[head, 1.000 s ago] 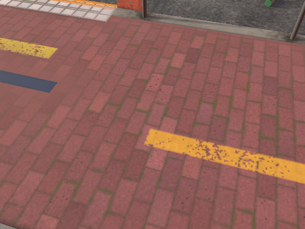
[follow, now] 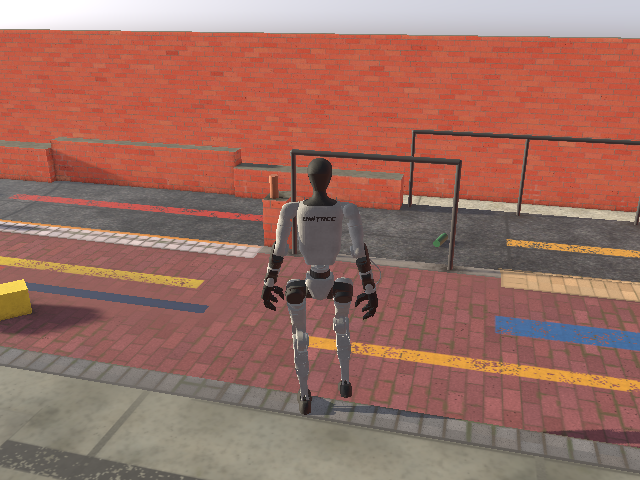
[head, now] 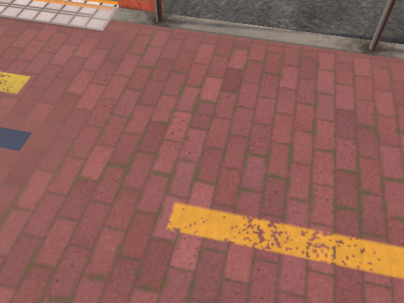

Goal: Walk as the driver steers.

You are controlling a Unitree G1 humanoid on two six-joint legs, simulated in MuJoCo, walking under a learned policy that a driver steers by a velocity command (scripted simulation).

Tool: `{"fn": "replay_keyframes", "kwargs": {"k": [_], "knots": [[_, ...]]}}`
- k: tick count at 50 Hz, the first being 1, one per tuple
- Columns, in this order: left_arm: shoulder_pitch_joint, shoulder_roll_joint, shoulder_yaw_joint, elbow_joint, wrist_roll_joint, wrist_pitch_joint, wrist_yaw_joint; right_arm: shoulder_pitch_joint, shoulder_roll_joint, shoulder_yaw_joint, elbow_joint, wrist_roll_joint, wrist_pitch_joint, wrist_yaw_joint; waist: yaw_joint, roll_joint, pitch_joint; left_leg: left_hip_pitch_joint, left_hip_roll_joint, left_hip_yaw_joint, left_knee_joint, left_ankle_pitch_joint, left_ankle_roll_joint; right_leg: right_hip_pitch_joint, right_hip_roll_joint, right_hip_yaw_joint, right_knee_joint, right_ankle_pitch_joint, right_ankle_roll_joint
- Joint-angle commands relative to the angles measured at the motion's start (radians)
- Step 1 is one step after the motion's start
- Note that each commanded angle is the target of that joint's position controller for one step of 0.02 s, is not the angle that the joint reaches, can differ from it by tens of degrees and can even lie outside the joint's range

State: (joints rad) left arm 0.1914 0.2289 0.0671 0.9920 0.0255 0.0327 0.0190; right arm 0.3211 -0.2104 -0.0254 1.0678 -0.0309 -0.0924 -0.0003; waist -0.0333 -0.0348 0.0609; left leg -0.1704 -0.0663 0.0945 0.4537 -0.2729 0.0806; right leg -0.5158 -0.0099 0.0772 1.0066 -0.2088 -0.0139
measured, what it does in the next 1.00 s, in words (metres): goes down: right foot 0.15 m lower, then left foot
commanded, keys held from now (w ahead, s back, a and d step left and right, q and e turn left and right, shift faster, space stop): no key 0.60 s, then w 0.40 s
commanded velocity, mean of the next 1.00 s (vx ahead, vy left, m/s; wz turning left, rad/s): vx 0.12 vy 0.00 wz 0.00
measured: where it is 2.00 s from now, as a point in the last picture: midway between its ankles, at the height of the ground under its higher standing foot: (233, 255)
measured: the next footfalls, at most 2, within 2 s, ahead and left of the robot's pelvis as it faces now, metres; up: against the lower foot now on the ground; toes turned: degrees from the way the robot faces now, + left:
right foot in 0.30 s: +0.17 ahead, -0.18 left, -0.15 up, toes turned -3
left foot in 0.80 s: +0.20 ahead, +0.01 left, -0.15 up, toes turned +1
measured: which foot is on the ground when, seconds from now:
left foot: down 0.00-0.30, up 0.32-0.78, down 0.80-1.00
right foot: up 0.00-0.28, down 0.30-0.80, up 0.82-1.00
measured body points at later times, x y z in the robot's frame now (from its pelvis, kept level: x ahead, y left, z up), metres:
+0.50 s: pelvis +0.11 -0.09 -0.15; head +0.12 -0.13 +0.30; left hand +0.11 +0.14 -0.29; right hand +0.12 -0.33 -0.32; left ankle +0.09 +0.02 -0.68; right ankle +0.13 -0.17 -0.89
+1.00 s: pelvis +0.20 -0.07 -0.14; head +0.20 -0.04 +0.31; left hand +0.23 +0.17 -0.30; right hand +0.15 -0.31 -0.28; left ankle +0.16 +0.01 -0.89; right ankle +0.27 -0.20 -0.82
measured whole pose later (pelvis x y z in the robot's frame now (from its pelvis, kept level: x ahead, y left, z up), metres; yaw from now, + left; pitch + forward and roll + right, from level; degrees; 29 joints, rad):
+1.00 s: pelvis +0.20 -0.07 -0.14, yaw +1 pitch +1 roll -1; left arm 0.30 0.20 0.07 0.98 0.05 -0.04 -0.04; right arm 0.45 -0.17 -0.04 1.05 -0.01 -0.06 -0.02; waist -0.01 -0.03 -0.02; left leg -0.15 -0.03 0.02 0.38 -0.25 0.06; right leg -0.62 -0.03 -0.01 0.98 -0.19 -0.02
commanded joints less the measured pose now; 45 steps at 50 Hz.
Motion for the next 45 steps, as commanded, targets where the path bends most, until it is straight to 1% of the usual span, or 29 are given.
{"fn": "replay_keyframes", "kwargs": {"k": [1, 2, 6, 8, 11, 13, 15, 16, 17, 18, 19, 20, 21, 22, 23, 24, 25, 27, 29, 31, 33, 35, 37, 39, 40, 41, 42, 43, 45], "knots": [[-0.062, 0.09, 0.03, -0.059, -0.003, -0.015, 0.008, 0.092, -0.148, -0.029, -0.016, -0.009, -0.015, -0.02, -0.024, 0.078, -0.024, 0.19, 0.34, -0.319, -0.093, 0.333, 0.209, -0.223, -0.024, 0.091, -0.03, 0.023, 0.026], [-0.053, 0.079, 0.03, -0.058, -0.004, -0.009, 0.0, 0.061, -0.152, -0.032, -0.031, -0.01, -0.011, -0.021, -0.004, 0.065, -0.014, 0.112, 0.308, -0.293, -0.09, 0.241, 0.204, -0.182, -0.019, 0.066, -0.091, 0.087, 0.037], [-0.112, 0.058, 0.018, -0.087, 0.002, -0.005, -0.036, 0.02, -0.127, -0.032, -0.052, -0.015, -0.019, -0.028, -0.01, 0.089, 0.0, -0.033, 0.26, -0.279, -0.007, -0.038, 0.145, -0.079, -0.036, 0.042, -0.307, 0.328, 0.051], [-0.116, 0.035, 0.006, -0.082, -0.009, -0.017, -0.056, 0.014, -0.11, -0.031, -0.057, -0.013, -0.012, -0.027, -0.026, 0.08, -0.002, -0.149, 0.213, -0.222, 0.072, -0.128, 0.104, 0.092, -0.029, -0.014, -0.457, 0.458, 0.05], [-0.106, 0.059, 0.005, -0.06, -0.033, -0.029, -0.06, 0.049, -0.113, -0.035, -0.046, -0.028, 0.0, -0.037, -0.041, 0.081, 0.017, -0.169, 0.205, -0.223, 0.242, -0.227, 0.077, 0.179, -0.056, -0.013, -0.628, 0.592, 0.037], [0.033, 0.084, 0.011, 0.014, -0.043, -0.035, -0.056, 0.069, -0.104, -0.037, -0.038, -0.027, 0.031, -0.052, -0.009, 0.062, 0.026, -0.199, 0.163, -0.179, 0.436, -0.209, 0.052, 0.353, -0.07, -0.051, -0.818, 0.727, 0.036], [0.273, 0.13, 0.027, 0.118, -0.002, -0.048, -0.056, 0.111, -0.08, -0.034, -0.024, -0.006, 0.058, -0.044, 0.067, -0.057, -0.044, -0.285, 0.058, -0.078, 0.788, -0.199, 0.033, 0.635, -0.079, -0.133, -0.871, 0.838, 0.035], [0.379, 0.173, 0.025, 0.146, 0.012, -0.07, -0.067, 0.159, -0.042, -0.042, -0.024, 0.025, 0.069, -0.04, 0.087, -0.213, -0.107, -0.532, -0.047, -0.036, 1.173, -0.703, 0.0, 0.837, -0.225, -0.017, -0.629, 1.414, 0.004], [0.355, 0.197, 0.017, 0.137, 0.011, -0.077, -0.073, 0.265, -0.027, -0.045, -0.009, 0.055, 0.072, -0.062, -0.001, -0.253, -0.124, -0.71, -0.026, -0.074, 1.389, -0.716, -0.006, 0.898, -0.335, 0.011, -0.437, 1.634, -0.029], [0.311, 0.17, 0.015, 0.096, -0.013, -0.07, -0.068, 0.273, -0.043, -0.035, 0.009, 0.05, 0.072, -0.072, 0.016, -0.192, -0.182, -0.782, 0.0, -0.108, 1.482, -0.605, 0.005, 0.867, -0.371, 0.045, -0.426, 1.464, -0.082], [0.247, 0.142, 0.003, 0.059, -0.025, -0.063, -0.054, 0.195, -0.049, -0.033, -0.005, 0.029, 0.074, -0.068, 0.02, -0.132, -0.19, -0.793, 0.025, -0.118, 1.532, -0.474, 0.002, 0.747, -0.366, 0.06, -0.47, 1.152, -0.145], [0.165, 0.13, -0.004, 0.021, -0.022, -0.056, -0.022, 0.106, -0.05, -0.028, -0.024, 0.007, 0.088, -0.054, 0.026, -0.073, -0.204, -0.775, 0.037, -0.12, 1.555, -0.305, -0.007, 0.619, -0.366, 0.087, -0.557, 0.775, -0.158], [0.134, 0.137, -0.011, -0.003, -0.005, -0.065, 0.003, 0.038, -0.038, -0.018, -0.058, -0.003, 0.109, -0.04, 0.036, -0.157, -0.188, -0.716, 0.065, -0.133, 1.511, -0.237, -0.038, 0.437, -0.444, 0.211, -0.661, 0.555, -0.289], [0.086, 0.083, -0.032, 0.001, -0.002, -0.069, 0.011, -0.055, -0.079, -0.025, -0.093, -0.021, 0.117, -0.037, 0.017, -0.053, -0.092, -0.696, 0.075, -0.187, 1.422, -0.149, -0.059, 0.319, -0.402, 0.174, -0.69, 0.449, -0.289], [0.086, 0.063, -0.049, -0.002, 0.007, -0.08, 0.01, -0.066, -0.095, -0.031, -0.095, -0.025, 0.12, -0.028, 0.015, -0.023, -0.053, -0.646, 0.057, -0.187, 1.244, -0.041, -0.072, 0.252, -0.304, 0.101, -0.688, 0.367, -0.243], [0.112, 0.041, -0.059, 0.014, 0.015, -0.085, 0.016, -0.033, -0.072, -0.028, -0.075, -0.022, 0.123, -0.025, 0.009, -0.055, -0.042, -0.595, 0.043, -0.156, 1.195, -0.016, -0.08, 0.22, -0.256, 0.065, -0.68, 0.414, -0.217], [0.177, 0.035, -0.065, 0.036, 0.014, -0.093, 0.022, -0.011, -0.052, -0.025, -0.066, -0.029, 0.127, -0.028, 0.015, -0.076, -0.056, -0.592, 0.028, -0.153, 1.206, -0.035, -0.081, 0.238, -0.259, 0.07, -0.655, 0.512, -0.232], [0.246, 0.028, -0.068, 0.067, 0.003, -0.106, 0.016, 0.011, -0.019, -0.015, -0.068, -0.025, 0.132, -0.041, 0.013, -0.072, -0.08, -0.612, 0.005, -0.165, 1.232, -0.097, -0.072, 0.271, -0.266, 0.091, -0.616, 0.613, -0.263], [0.26, 0.021, -0.075, 0.072, 0.001, -0.112, 0.02, -0.068, 0.002, -0.003, -0.113, -0.02, 0.138, -0.037, 0.011, -0.019, -0.028, -0.64, 0.033, -0.17, 0.974, 0.036, -0.087, 0.269, -0.243, 0.086, -0.656, 0.37, -0.253], [0.267, -0.003, -0.082, 0.074, 0.009, -0.112, 0.024, -0.076, 0.025, 0.012, -0.109, -0.028, 0.136, -0.022, 0.012, -0.057, -0.034, -0.552, 0.085, -0.136, 0.676, 0.108, -0.095, 0.28, -0.202, 0.08, -0.699, 0.094, -0.205], [0.301, 0.022, -0.067, 0.067, -0.004, -0.103, 0.021, -0.178, 0.025, 0.017, -0.136, -0.006, 0.12, -0.004, 0.067, -0.096, 0.024, -0.432, 0.08, -0.072, 0.398, 0.08, -0.095, 0.215, -0.186, 0.1, -0.786, -0.2, -0.178], [0.353, 0.071, -0.04, 0.066, 0.006, -0.085, 0.01, -0.226, 0.02, 0.014, -0.16, 0.008, 0.102, 0.009, 0.107, -0.123, 0.035, -0.278, 0.039, -0.024, 0.271, -0.058, -0.083, 0.176, -0.216, 0.155, -0.817, -0.345, -0.19], [0.359, 0.072, -0.024, 0.06, 0.004, -0.072, 0.004, -0.188, 0.013, 0.006, -0.156, 0.012, 0.081, 0.009, 0.092, -0.097, 0.058, -0.167, 0.034, -0.016, 0.175, -0.079, -0.05, 0.123, -0.24, 0.202, -0.814, -0.473, -0.198], [0.326, 0.045, -0.018, 0.044, 0.005, -0.069, 0.002, -0.05, 0.018, -0.003, -0.11, 0.007, 0.051, 0.002, 0.024, -0.029, 0.059, 0.05, 0.032, -0.042, 0.051, -0.089, -0.018, 0.02, -0.19, 0.184, -0.731, -0.532, -0.172], [0.289, 0.016, -0.018, 0.028, 0.001, -0.078, 0.001, 0.059, 0.013, -0.008, -0.081, 0.007, 0.032, -0.006, -0.027, 0.007, 0.041, 0.214, 0.089, -0.105, 0.005, -0.101, -0.011, -0.083, -0.14, 0.121, -0.631, -0.5, -0.146], [0.237, -0.071, -0.035, -0.015, -0.017, -0.091, -0.01, 0.166, -0.074, -0.027, -0.069, -0.001, 0.021, -0.02, -0.068, 0.189, 0.016, 0.344, 0.317, -0.456, -0.148, -0.394, 0.046, -0.26, -0.024, -0.035, -0.362, -0.418, -0.092], [0.147, -0.036, -0.021, -0.06, 0.007, -0.1, -0.018, 0.286, -0.172, -0.058, -0.034, 0.009, 0.033, -0.022, -0.128, 0.273, 0.067, 0.345, 0.49, -0.789, -0.295, -0.629, 0.154, -0.479, 0.048, -0.133, -0.18, -0.391, -0.074], [0.056, 0.043, 0.005, -0.083, 0.029, -0.101, -0.03, 0.274, -0.13, -0.052, -0.029, 0.012, 0.042, -0.026, -0.117, 0.139, 0.123, 0.295, 0.461, -0.771, -0.29, -0.64, 0.171, -0.513, -0.001, -0.065, -0.062, -0.315, -0.067], [0.106, -0.016, -0.002, -0.061, 0.022, -0.101, -0.052, 0.141, -0.082, -0.041, -0.067, 0.011, 0.037, -0.019, -0.018, 0.147, 0.091, 0.177, 0.375, -0.605, -0.302, -0.476, 0.121, -0.431, -0.034, -0.044, 0.003, -0.153, -0.042]]}}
